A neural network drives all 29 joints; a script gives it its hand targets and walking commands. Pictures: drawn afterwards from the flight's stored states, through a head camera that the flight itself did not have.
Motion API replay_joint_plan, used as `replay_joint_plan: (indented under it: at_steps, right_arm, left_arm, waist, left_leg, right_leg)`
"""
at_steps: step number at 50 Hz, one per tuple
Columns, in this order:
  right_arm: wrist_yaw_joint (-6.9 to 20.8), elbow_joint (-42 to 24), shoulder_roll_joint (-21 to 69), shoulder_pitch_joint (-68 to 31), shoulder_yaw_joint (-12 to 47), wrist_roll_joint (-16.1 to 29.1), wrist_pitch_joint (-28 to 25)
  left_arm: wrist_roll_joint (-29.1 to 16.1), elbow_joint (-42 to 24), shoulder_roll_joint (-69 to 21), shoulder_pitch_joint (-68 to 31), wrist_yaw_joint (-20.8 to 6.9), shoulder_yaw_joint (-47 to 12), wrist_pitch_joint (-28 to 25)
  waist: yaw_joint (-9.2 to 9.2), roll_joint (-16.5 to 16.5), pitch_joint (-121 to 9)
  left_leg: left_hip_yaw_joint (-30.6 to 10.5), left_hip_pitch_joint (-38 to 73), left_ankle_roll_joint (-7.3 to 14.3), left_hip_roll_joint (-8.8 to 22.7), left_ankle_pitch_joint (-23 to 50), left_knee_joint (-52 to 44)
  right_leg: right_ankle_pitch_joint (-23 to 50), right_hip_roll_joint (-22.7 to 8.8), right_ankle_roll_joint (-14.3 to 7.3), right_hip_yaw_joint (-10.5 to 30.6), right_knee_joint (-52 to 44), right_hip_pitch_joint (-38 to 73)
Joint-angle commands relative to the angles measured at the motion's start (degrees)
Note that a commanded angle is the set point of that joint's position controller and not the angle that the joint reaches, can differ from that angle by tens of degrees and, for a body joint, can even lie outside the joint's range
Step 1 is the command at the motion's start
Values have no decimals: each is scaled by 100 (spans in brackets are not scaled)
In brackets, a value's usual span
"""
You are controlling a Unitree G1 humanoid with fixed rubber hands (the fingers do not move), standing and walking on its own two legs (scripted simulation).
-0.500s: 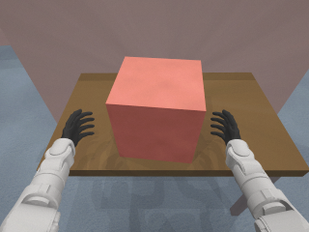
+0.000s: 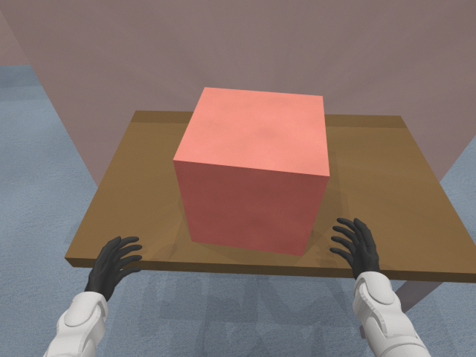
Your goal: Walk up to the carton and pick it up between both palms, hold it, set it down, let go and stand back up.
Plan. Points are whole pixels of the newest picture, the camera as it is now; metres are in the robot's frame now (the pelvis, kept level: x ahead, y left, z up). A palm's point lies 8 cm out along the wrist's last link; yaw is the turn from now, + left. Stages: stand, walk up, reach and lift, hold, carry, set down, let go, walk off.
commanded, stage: set down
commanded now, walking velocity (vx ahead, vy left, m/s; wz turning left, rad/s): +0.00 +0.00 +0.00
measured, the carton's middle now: (254, 172) +0.48 -0.03 +0.01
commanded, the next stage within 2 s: let go in 1.72 s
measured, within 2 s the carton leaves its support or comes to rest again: neither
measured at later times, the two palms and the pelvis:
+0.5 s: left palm (98, 316) +0.20 +0.25 -0.04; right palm (364, 286) +0.23 -0.20 -0.03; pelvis +0.02 +0.00 +0.00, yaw +0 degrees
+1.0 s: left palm (117, 335) +0.18 +0.22 -0.07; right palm (371, 300) +0.21 -0.22 -0.05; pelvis +0.02 -0.01 +0.00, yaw +0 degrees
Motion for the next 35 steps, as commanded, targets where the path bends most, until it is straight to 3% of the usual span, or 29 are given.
replay_joint_plan:
  at_steps: [1,2,4,7,8,9,10,11,12,13,14,15,16,17,18,19,20,21,22,23,24,25,26,28,29,31,33,34,35]
  right_arm:
    - [-29,-1909,-131,-661,-302,-606,-441]
    - [-42,-1820,-166,-537,-301,-601,-458]
    - [31,-1754,-178,-299,-454,-592,-567]
    - [3,-1672,-69,-12,-432,-650,-691]
    - [0,-2030,-85,-370,-402,-664,-729]
    - [-11,-1950,-201,-248,-472,-688,-704]
    - [17,-1752,-131,-54,-402,-655,-733]
    - [9,-1586,-137,-73,-435,-751,-790]
    - [56,-1590,-150,-69,-360,-651,-809]
    - [48,-1683,-49,-127,-322,-661,-845]
    - [78,-1831,-4,80,-296,-667,-862]
    - [202,-1215,-314,18,-349,-776,-842]
    - [119,-1754,-10,70,-376,-727,-907]
    - [191,-1466,-161,0,-478,-805,-884]
    - [338,-1015,-351,158,-508,-862,-927]
    - [168,-1518,-52,72,-317,-699,-1003]
    - [262,-1138,-421,448,-458,-888,-1002]
    - [301,-1207,-351,121,-415,-800,-1000]
    - [280,-1150,-275,302,-455,-859,-1008]
    - [341,-883,-287,173,-426,-931,-987]
    - [290,-1135,-294,319,-419,-895,-993]
    - [429,-788,-447,163,-584,-1054,-969]
    - [473,-501,-424,92,-560,-1149,-920]
    - [390,-964,-290,484,-468,-1016,-1048]
    - [427,-801,-360,409,-598,-1093,-1051]
    - [520,-336,-418,582,-388,-1100,-1007]
    - [524,-418,-475,496,-442,-1177,-1010]
    - [432,-621,-254,533,-347,-1143,-981]
    - [556,227,-541,287,-464,-1226,-844]
  left_arm:
    - [-120,-1431,1217,-1181,18,834,-475]
    - [-113,-1371,1128,-930,-11,755,-539]
    - [-73,-1715,1094,-595,83,846,-636]
    - [3,-1676,1072,-366,57,759,-664]
    - [-43,-1616,1177,-548,1,855,-639]
    - [-64,-1392,1104,-519,-7,626,-633]
    - [-13,-1509,1091,-165,-16,729,-647]
    - [56,-1257,1010,-275,-24,733,-642]
    - [184,-1207,968,-107,-30,669,-579]
    - [154,-1357,1040,-152,-42,682,-577]
    - [146,-1471,1079,-105,-10,757,-625]
    - [385,-1175,709,68,34,716,-520]
    - [169,-1645,1025,72,10,823,-620]
    - [379,-1471,920,-20,104,767,-563]
    - [642,-1340,635,381,167,754,-458]
    - [317,-1544,982,84,25,782,-589]
    - [543,-1416,502,576,98,729,-498]
    - [549,-1561,805,213,145,871,-500]
    - [512,-1289,710,328,116,697,-493]
    - [650,-1232,576,439,142,764,-381]
    - [548,-1597,695,454,121,823,-469]
    - [740,-1483,471,303,201,757,-408]
    - [881,-1388,398,477,263,885,-306]
    - [684,-1694,564,652,182,882,-444]
    - [814,-1757,534,692,271,914,-421]
    - [904,-1378,239,943,197,863,-294]
    - [1029,-1570,207,861,231,899,-187]
    - [883,-1573,358,699,192,916,-257]
    - [1156,-973,209,676,288,891,-85]
  waist:
    - [259,-86,-516]
    - [211,-23,-465]
    - [307,369,-691]
    - [259,333,-428]
    - [429,14,-640]
    - [201,80,-281]
    - [215,223,-425]
    - [176,129,-253]
    - [294,244,-270]
    - [282,329,-281]
    - [404,110,-405]
    - [392,445,-204]
    - [387,193,-400]
    - [359,464,-188]
    - [404,660,-21]
    - [356,286,-177]
    - [316,399,-56]
    - [465,402,-337]
    - [257,310,-240]
    - [407,461,-172]
    - [293,406,-332]
    - [273,694,-290]
    - [343,631,-142]
    - [229,330,-289]
    - [193,595,-486]
    - [199,492,-201]
    - [264,533,-224]
    - [185,413,-116]
    - [271,650,177]
  left_leg:
    - [-248,-433,-151,-216,10,-862]
    - [-221,-416,-155,-229,153,-880]
    - [-382,-273,-280,-78,402,-828]
    - [-331,-150,-350,-110,594,-802]
    - [-130,-195,-249,-199,532,-810]
    - [-333,-341,-290,-78,183,-893]
    - [-246,-310,-280,-118,426,-871]
    - [-313,-402,-304,-93,333,-868]
    - [-240,-243,-331,-100,438,-893]
    - [-260,-143,-331,-103,348,-849]
    - [-188,-149,-297,-129,521,-824]
    - [-251,-27,-414,-51,751,-919]
    - [-201,-119,-330,-116,630,-863]
    - [-297,-149,-387,-37,371,-964]
    - [-330,148,-485,-23,947,-959]
    - [-137,20,-423,-140,907,-810]
    - [-191,90,-500,-55,1251,-895]
    - [-110,72,-433,-103,1124,-818]
    - [-241,231,-427,-25,915,-854]
    - [-242,197,-485,-33,966,-930]
    - [-165,301,-529,-31,1246,-905]
    - [-266,455,-606,8,1277,-945]
    - [-272,443,-612,-1,1301,-960]
    - [-128,430,-523,-91,1593,-815]
    - [-235,648,-608,0,1976,-821]
    - [-93,892,-645,-73,2408,-801]
    - [-102,872,-731,-44,2263,-850]
    - [20,691,-617,-144,1973,-806]
    - [-103,590,-580,-66,1805,-995]
  right_leg:
    - [-608,6,-446,-183,-315,1372]
    - [-413,-17,-464,-197,-286,1363]
    - [-256,74,-520,-283,-155,1352]
    - [-163,14,-533,-270,-206,1341]
    - [-351,36,-473,-249,-351,1348]
    - [-461,27,-464,-253,-231,1202]
    - [-288,8,-535,-281,-285,1465]
    - [-245,13,-473,-276,-244,1396]
    - [-367,63,-513,-258,-347,1442]
    - [-454,46,-555,-270,-324,1322]
    - [-385,21,-524,-191,-394,1449]
    - [-308,159,-581,-342,-296,1380]
    - [-183,-3,-521,-257,-374,1512]
    - [-440,42,-526,-275,-353,1351]
    - [-161,196,-620,-448,-340,1352]
    - [57,52,-504,-231,-413,1492]
    - [150,177,-566,-419,-353,1557]
    - [-11,130,-554,-340,-400,1480]
    - [-77,135,-536,-333,-369,1301]
    - [-136,165,-548,-363,-460,1305]
    - [165,155,-532,-354,-445,1503]
    - [37,268,-561,-436,-457,1387]
    - [17,236,-560,-438,-494,1366]
    - [373,204,-519,-403,-565,1471]
    - [626,229,-501,-461,-455,1529]
    - [637,322,-551,-452,-611,1382]
    - [469,309,-558,-408,-629,1571]
    - [395,219,-545,-321,-707,1442]
    - [168,279,-554,-470,-608,1320]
